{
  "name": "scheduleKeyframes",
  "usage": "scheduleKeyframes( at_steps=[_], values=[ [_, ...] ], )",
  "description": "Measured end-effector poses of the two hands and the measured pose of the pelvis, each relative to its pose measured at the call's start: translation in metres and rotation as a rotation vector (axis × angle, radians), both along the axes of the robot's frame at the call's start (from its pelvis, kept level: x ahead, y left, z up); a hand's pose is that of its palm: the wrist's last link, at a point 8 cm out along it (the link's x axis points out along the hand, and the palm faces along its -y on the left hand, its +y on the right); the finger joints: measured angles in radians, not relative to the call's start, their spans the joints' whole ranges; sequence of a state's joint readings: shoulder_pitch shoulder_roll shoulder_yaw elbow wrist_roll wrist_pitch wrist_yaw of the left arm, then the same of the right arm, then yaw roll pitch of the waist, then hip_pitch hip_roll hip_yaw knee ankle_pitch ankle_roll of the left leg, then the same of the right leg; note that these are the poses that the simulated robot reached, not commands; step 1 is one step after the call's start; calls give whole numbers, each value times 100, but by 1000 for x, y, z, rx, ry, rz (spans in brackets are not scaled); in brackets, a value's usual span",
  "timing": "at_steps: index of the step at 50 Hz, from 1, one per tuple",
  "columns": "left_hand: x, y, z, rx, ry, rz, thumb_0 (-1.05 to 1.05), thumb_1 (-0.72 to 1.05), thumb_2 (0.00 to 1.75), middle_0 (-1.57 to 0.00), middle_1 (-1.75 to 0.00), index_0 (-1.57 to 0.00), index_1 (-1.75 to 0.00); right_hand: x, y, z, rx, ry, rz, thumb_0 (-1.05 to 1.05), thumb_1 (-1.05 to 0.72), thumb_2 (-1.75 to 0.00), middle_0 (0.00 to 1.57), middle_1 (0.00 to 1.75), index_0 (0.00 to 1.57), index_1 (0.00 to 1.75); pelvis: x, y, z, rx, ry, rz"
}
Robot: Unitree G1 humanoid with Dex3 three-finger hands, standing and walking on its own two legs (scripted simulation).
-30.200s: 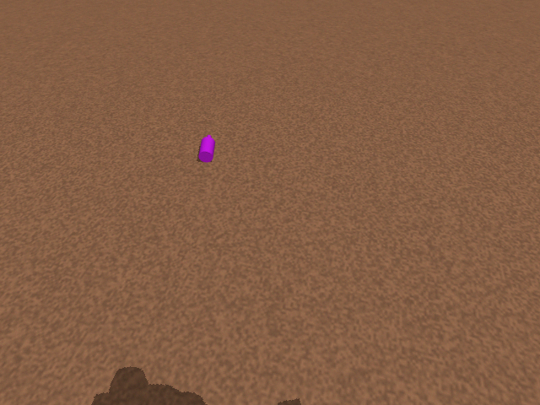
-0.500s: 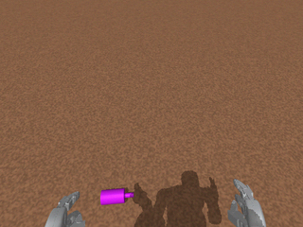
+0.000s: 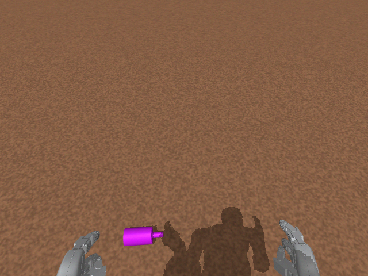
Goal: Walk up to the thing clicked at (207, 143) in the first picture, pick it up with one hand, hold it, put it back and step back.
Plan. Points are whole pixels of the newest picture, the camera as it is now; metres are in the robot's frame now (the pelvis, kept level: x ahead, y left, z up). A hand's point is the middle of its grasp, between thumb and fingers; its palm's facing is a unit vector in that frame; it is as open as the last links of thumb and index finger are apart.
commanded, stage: home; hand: left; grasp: from above
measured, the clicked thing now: (144, 235) +0.43 +0.20 -0.67
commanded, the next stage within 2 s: stand in 1.40 s
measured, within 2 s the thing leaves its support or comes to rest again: neither
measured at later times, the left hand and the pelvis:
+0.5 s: hand (104, 272) +0.16 +0.18 -0.05, palm faces +0.05 -0.98 -0.19, open 7.4 cm; pelvis +0.00 +0.00 +0.00, yaw +0 degrees
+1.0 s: hand (103, 269) +0.17 +0.18 -0.05, palm faces +0.05 -0.98 -0.19, open 7.4 cm; pelvis +0.00 +0.00 +0.00, yaw +0 degrees
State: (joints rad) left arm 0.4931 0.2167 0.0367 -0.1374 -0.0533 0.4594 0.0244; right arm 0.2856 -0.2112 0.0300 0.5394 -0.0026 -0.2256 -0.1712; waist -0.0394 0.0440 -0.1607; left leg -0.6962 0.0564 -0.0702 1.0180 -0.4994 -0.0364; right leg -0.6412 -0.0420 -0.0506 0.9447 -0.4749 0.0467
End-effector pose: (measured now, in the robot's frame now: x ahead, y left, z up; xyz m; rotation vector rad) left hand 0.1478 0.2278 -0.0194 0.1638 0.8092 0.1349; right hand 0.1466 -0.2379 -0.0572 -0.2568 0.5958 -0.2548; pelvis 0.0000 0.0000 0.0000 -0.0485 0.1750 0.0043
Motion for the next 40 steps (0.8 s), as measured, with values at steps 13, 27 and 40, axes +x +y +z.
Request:
scheduleKeyframes(
  at_steps=[13,27,40],
  values=[
    [-3,-3,-1,-6,2,-4,1,90,90,-20,-29,-20,-30,-6,-6,0,-6,-3,-13,1,-90,-90,20,30,21,30,-4,-2,0,2,-1,-4],
    [0,-1,-2,-5,5,-6,1,90,90,-20,-29,-20,-30,3,-4,2,-7,-22,-13,1,-90,-90,20,30,21,30,1,0,-1,1,2,-4],
    [5,0,-2,-5,4,-8,1,90,90,-20,-29,-20,-30,3,-2,1,-6,-9,-16,1,-90,-90,20,30,21,30,4,1,0,-1,1,-5]
  ],
)
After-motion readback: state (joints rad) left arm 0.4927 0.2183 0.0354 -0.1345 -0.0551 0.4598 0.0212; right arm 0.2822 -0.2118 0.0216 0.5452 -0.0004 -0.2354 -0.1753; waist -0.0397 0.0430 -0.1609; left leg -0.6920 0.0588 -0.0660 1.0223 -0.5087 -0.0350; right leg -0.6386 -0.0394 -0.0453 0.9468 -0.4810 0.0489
